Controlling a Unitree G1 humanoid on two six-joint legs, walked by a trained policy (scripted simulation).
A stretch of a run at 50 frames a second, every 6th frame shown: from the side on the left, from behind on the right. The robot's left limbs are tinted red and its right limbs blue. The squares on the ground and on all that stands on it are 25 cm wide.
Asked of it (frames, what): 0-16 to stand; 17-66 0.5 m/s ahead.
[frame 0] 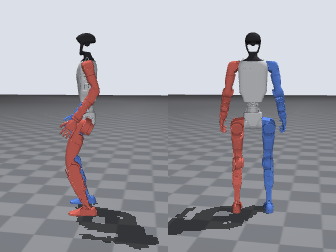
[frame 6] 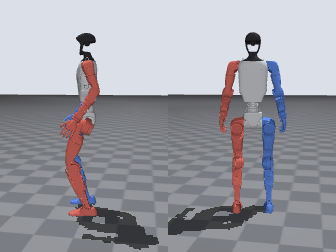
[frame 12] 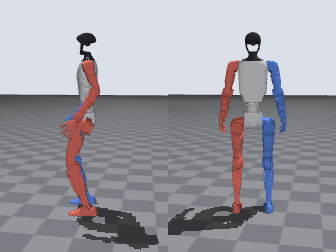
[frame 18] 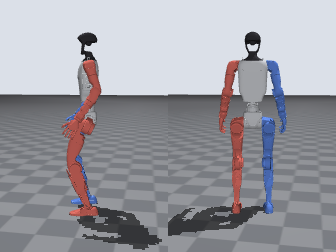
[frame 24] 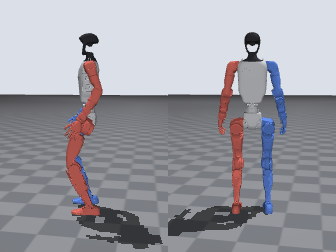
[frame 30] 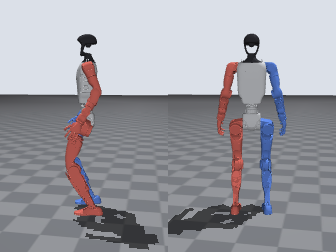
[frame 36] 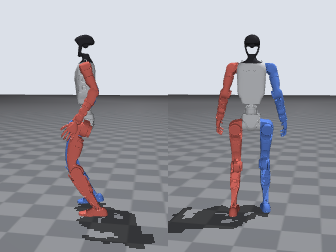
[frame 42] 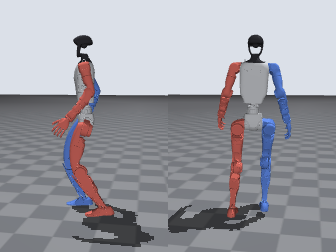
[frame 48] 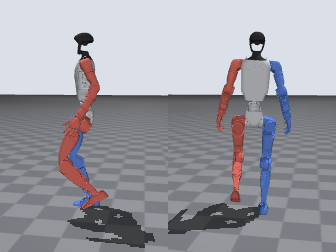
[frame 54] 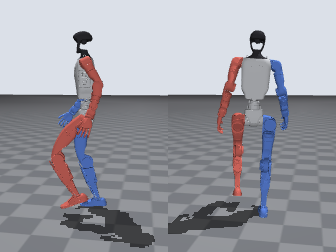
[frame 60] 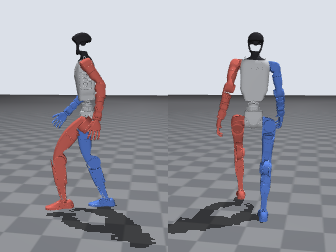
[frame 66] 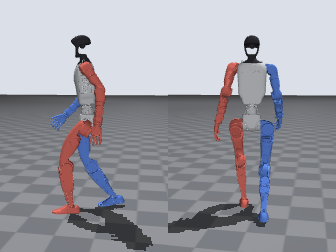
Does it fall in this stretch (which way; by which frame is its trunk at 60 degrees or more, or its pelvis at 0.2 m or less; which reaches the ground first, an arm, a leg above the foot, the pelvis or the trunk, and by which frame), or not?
no
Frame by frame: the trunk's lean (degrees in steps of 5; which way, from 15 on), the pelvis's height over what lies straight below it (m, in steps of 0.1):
0: 0, 0.8
6: 0, 0.8
12: 0, 0.8
18: 0, 0.8
24: 0, 0.8
30: 0, 0.7
36: 0, 0.7
42: 5, 0.7
48: 5, 0.8
54: 5, 0.8
60: 5, 0.8
66: 5, 0.7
